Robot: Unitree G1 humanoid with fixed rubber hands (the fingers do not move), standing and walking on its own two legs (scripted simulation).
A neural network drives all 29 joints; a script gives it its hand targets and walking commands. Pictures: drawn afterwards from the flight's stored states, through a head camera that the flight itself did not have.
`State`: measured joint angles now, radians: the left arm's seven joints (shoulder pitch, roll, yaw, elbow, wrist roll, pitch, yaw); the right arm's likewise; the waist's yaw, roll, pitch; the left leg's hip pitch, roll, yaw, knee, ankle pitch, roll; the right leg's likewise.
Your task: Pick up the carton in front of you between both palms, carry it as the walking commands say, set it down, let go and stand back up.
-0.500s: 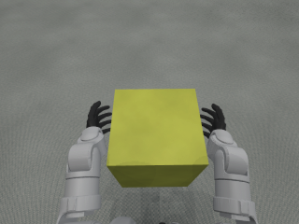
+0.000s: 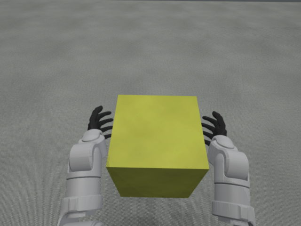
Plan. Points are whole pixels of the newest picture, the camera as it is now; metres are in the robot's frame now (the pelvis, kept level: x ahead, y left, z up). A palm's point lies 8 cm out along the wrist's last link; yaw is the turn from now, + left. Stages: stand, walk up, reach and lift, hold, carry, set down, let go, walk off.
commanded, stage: carry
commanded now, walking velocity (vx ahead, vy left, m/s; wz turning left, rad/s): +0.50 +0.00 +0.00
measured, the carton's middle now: (155, 150) +0.33 +0.00 +0.03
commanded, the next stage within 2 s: none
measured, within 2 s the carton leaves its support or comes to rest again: neither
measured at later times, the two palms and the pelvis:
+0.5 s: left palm (100, 94) +0.48 +0.18 +0.11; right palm (199, 99) +0.46 -0.13 +0.11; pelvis +0.14 +0.02 +0.02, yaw +1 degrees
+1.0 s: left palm (111, 63) +0.64 +0.17 +0.12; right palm (190, 66) +0.66 -0.13 +0.12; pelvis +0.42 +0.01 +0.03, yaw +3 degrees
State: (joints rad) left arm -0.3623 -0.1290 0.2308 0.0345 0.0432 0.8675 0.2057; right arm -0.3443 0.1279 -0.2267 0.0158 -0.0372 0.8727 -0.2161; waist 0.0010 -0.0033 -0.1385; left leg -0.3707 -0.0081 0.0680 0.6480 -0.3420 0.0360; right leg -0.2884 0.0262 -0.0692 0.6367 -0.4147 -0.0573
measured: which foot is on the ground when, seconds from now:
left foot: down 0.00-0.62, up 0.64-1.00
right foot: down 0.00-0.20, up 0.22-0.58, down 0.60-1.00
